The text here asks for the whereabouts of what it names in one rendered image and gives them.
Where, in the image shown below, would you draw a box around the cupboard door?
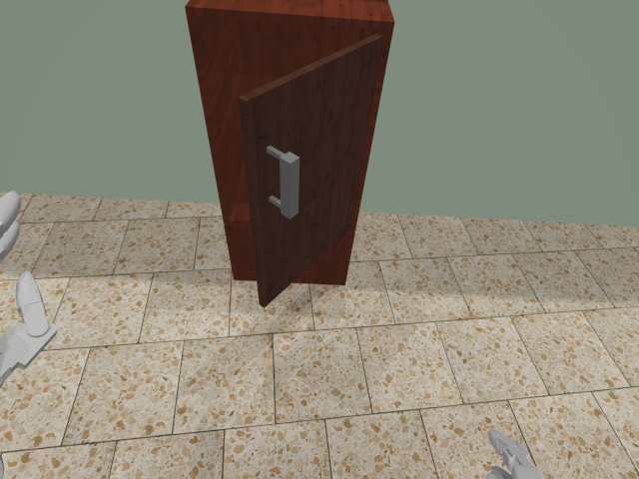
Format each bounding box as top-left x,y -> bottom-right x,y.
238,34 -> 383,308

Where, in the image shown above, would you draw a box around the handle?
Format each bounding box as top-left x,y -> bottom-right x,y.
267,146 -> 300,219

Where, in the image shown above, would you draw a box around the right robot hand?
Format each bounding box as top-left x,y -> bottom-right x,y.
485,429 -> 545,479

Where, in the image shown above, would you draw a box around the left robot hand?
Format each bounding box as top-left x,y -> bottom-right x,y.
0,191 -> 58,388

